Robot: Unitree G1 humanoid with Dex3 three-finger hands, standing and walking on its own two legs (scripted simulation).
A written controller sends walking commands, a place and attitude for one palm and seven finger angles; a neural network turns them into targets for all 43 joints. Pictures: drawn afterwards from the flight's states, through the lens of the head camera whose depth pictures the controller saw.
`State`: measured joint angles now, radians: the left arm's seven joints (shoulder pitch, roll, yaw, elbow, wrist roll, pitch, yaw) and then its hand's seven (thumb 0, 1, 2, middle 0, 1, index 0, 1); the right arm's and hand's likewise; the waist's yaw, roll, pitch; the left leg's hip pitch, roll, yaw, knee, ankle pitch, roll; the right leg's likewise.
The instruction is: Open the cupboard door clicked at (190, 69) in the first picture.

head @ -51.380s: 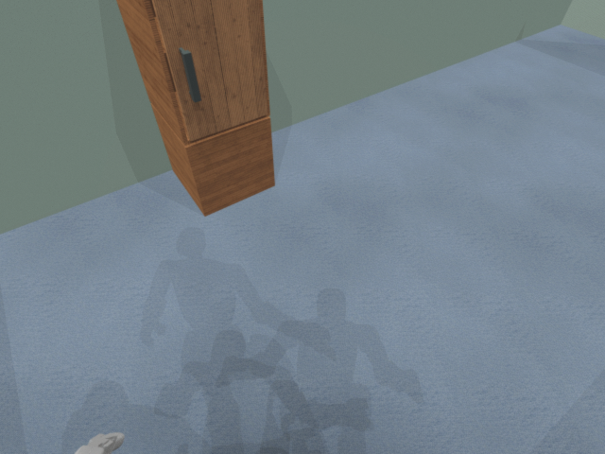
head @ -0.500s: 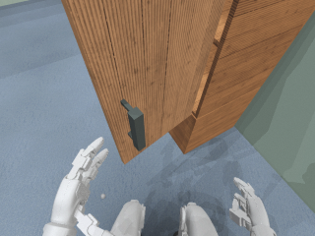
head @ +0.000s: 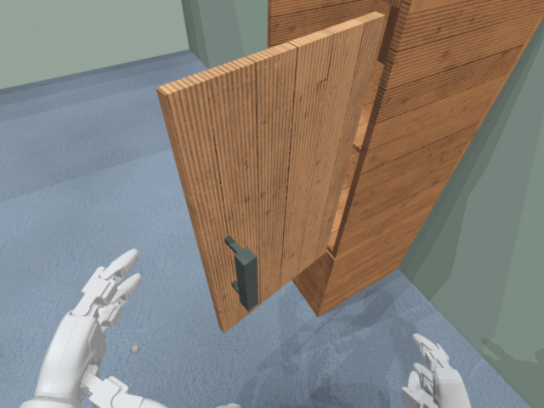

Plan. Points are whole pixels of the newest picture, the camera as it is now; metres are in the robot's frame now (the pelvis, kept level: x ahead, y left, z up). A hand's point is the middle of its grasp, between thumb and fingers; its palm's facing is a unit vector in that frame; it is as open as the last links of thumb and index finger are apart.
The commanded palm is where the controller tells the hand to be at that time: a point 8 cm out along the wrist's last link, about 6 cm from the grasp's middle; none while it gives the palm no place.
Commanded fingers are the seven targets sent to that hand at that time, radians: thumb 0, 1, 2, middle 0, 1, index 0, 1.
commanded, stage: draw the hand back to the body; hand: left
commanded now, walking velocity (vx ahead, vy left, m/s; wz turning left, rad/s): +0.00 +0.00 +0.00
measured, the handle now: (240, 273) +0.34 +0.08 -0.02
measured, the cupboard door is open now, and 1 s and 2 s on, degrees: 100 100 100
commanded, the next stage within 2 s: step back with the hand held close in 1.00 s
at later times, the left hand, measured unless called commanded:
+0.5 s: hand (39, 266) +0.21 +0.25 +0.20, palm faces +0.36 -0.84 -0.40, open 10.5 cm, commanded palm +0.16 +0.29 +0.22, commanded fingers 0.00 0.73 0.82 -0.19 -0.30 -0.19 -0.30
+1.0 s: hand (13, 250) +0.21 +0.25 +0.23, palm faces +0.43 -0.82 -0.38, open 7.5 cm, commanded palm +0.16 +0.29 +0.24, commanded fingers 0.00 0.90 0.90 -0.20 -0.30 -0.20 -0.30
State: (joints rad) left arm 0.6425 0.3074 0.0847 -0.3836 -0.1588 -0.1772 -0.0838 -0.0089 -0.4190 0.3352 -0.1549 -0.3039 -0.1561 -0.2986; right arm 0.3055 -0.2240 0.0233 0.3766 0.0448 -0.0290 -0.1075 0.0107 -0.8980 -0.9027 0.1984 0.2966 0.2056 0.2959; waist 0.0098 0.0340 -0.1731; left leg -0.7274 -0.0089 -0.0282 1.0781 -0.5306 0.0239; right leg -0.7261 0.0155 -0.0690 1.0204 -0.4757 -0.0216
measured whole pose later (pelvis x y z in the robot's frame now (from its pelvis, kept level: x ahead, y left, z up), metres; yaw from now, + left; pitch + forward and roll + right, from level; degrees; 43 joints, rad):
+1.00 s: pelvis +0.02 +0.00 +0.07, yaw -1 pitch -5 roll -1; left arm 0.47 0.34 0.32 -0.42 -0.07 -0.08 0.12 0.02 0.88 0.89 -0.21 -0.31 -0.21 -0.30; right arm 0.22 -0.22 0.03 0.63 0.01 -0.13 -0.09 0.01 -0.90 -0.90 0.20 0.30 0.21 0.30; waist 0.06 0.06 0.02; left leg -0.10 -0.01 0.00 0.47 -0.28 0.02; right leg -0.12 0.02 -0.03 0.44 -0.24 -0.02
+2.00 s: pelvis -0.09 +0.02 +0.05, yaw +1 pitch -2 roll -1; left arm 0.49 0.41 0.45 -0.52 0.01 -0.22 0.16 0.02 0.88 0.90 -0.21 -0.31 -0.21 -0.30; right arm 0.23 -0.21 0.02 0.56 0.00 -0.08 -0.08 0.01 -0.90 -0.90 0.20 0.30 0.21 0.30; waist -0.03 -0.02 0.06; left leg -0.44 -0.03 0.03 0.67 -0.27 0.06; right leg -0.43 0.03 0.03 0.60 -0.15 0.02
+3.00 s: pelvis -0.34 +0.02 +0.08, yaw -5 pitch +0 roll -2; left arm 0.67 0.49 0.43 -0.62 -0.03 -0.19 0.14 0.02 0.88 0.90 -0.21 -0.31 -0.21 -0.30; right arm 0.27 -0.17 0.01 0.60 -0.01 -0.11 -0.06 0.01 -0.90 -0.90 0.20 0.30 0.21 0.30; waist -0.05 -0.05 -0.01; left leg -0.28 0.09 0.15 0.31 -0.13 0.02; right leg -0.35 0.04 -0.11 0.84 -0.44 0.00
